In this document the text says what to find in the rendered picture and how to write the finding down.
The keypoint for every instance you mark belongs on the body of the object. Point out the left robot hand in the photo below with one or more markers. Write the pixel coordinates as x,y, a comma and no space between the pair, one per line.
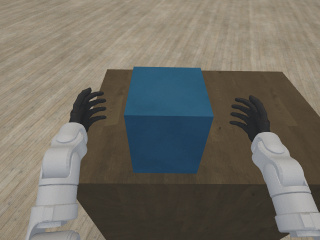
81,112

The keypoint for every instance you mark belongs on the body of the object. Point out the carton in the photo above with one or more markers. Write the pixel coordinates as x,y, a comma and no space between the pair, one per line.
168,117

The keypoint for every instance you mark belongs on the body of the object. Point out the right robot hand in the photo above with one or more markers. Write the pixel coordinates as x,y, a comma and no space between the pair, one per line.
257,119

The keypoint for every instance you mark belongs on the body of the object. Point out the robot left forearm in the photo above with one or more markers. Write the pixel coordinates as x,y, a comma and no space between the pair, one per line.
58,180

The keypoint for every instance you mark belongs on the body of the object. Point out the left robot upper arm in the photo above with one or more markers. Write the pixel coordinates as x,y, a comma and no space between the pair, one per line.
57,235

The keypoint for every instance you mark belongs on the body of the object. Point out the robot right forearm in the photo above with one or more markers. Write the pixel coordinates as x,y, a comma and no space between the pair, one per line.
296,211

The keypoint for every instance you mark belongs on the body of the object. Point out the pedestal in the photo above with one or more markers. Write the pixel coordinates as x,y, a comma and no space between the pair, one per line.
228,198

